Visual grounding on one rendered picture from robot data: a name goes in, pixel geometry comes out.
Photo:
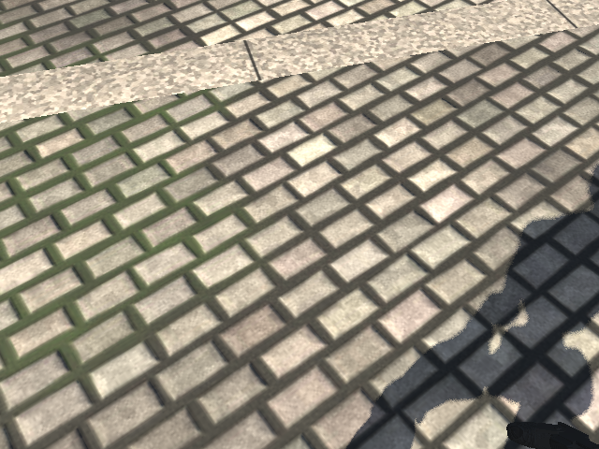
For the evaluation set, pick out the robot right hand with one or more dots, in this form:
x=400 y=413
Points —
x=548 y=436

